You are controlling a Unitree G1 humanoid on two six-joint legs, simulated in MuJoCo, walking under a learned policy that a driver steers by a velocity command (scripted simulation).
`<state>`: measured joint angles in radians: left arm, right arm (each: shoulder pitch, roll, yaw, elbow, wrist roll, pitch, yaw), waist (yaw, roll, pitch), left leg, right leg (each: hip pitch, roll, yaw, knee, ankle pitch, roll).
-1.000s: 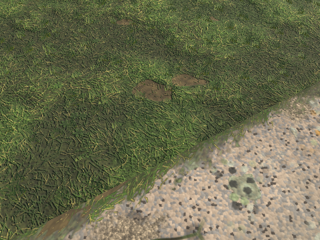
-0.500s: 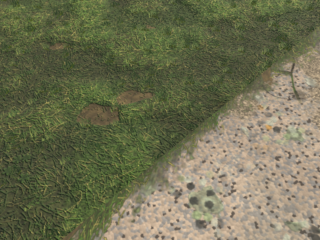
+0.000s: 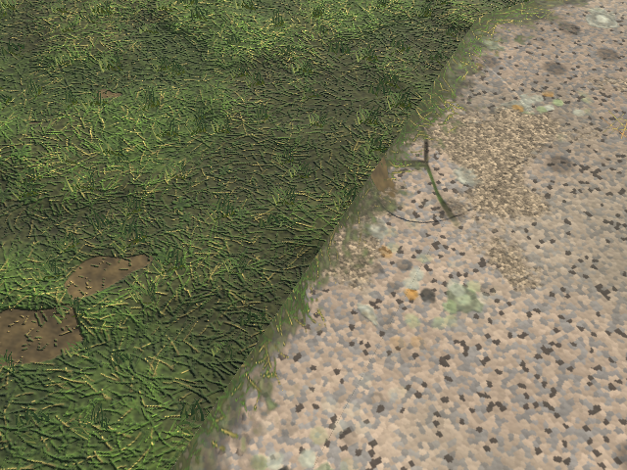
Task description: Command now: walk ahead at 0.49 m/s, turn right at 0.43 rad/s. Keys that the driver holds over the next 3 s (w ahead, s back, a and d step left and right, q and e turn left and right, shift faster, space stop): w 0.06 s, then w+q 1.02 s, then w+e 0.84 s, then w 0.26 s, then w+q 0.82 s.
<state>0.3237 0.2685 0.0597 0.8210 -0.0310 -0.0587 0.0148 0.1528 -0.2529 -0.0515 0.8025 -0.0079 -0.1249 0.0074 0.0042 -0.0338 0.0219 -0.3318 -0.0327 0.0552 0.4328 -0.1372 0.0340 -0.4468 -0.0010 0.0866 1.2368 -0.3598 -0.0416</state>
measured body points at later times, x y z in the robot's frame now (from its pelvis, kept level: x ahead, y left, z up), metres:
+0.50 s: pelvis +0.26 -0.06 +0.01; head +0.28 -0.08 +0.46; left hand +0.34 +0.21 -0.10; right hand +0.36 -0.33 -0.13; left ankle +0.21 +0.09 -0.64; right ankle +0.29 -0.16 -0.74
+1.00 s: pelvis +0.49 +0.05 +0.00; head +0.52 +0.07 +0.44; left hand +0.49 +0.35 -0.12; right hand +0.73 -0.14 -0.10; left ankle +0.52 +0.12 -0.74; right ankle +0.49 -0.14 -0.63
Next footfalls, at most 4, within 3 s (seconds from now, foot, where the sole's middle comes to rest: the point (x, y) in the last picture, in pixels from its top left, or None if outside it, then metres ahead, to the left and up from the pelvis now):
0.34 right None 0.33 -0.16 -0.77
0.86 left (263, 431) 0.55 0.14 -0.77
1.48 right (305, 285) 0.93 0.05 -0.77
1.90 left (210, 241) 1.18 0.34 -0.91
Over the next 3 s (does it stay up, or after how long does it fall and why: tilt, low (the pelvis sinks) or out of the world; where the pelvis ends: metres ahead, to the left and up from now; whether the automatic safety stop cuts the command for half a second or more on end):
stays up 1.63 0.35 -0.14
